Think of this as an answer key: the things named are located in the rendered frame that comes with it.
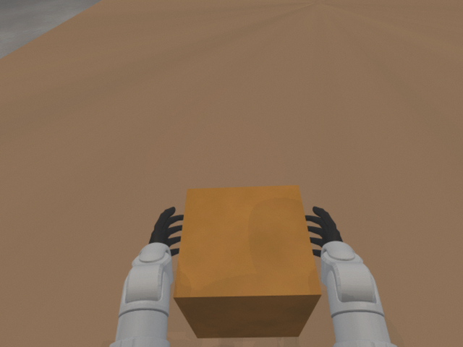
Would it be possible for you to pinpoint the left robot hand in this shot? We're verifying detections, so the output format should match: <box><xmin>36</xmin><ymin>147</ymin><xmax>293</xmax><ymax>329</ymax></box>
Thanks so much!
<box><xmin>149</xmin><ymin>207</ymin><xmax>184</xmax><ymax>256</ymax></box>

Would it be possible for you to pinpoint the robot right forearm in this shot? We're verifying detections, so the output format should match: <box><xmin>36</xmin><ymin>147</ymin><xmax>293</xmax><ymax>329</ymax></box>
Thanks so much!
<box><xmin>320</xmin><ymin>241</ymin><xmax>397</xmax><ymax>347</ymax></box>

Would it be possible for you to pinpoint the robot left forearm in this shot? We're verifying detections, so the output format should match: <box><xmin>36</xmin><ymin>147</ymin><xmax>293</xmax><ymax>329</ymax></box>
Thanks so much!
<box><xmin>109</xmin><ymin>242</ymin><xmax>173</xmax><ymax>347</ymax></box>

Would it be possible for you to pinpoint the carton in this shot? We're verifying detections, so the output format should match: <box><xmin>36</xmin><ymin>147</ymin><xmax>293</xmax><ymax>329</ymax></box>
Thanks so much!
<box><xmin>173</xmin><ymin>185</ymin><xmax>322</xmax><ymax>338</ymax></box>

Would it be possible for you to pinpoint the right robot hand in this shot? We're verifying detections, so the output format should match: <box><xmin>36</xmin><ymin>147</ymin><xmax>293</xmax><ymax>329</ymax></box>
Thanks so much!
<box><xmin>305</xmin><ymin>206</ymin><xmax>343</xmax><ymax>257</ymax></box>

